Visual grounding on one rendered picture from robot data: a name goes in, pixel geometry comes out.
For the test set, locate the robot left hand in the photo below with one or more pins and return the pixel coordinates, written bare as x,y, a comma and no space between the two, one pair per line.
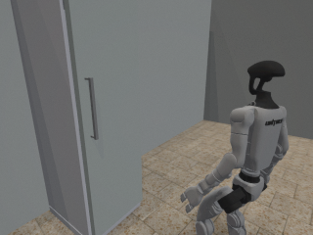
193,196

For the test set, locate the robot thigh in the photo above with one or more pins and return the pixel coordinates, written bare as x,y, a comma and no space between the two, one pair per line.
222,199
235,219

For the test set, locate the robot left forearm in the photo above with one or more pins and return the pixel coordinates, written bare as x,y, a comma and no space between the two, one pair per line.
223,171

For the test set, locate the robot right thigh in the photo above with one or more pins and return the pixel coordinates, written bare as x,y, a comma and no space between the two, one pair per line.
235,219

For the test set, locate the fridge door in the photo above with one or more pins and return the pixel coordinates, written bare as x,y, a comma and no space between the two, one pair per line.
103,42

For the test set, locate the robot right forearm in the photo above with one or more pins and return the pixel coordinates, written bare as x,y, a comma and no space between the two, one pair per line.
276,158

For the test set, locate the robot right hand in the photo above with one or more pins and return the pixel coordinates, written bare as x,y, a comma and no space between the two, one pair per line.
265,177

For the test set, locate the left robot upper arm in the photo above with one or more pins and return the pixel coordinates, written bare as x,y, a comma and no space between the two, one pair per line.
241,120

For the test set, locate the robot left thigh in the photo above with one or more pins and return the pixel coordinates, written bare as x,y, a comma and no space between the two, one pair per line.
222,199

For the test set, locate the handle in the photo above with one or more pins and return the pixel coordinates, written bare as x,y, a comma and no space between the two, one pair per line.
93,107

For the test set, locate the right robot upper arm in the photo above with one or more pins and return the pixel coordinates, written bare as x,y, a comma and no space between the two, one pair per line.
283,140

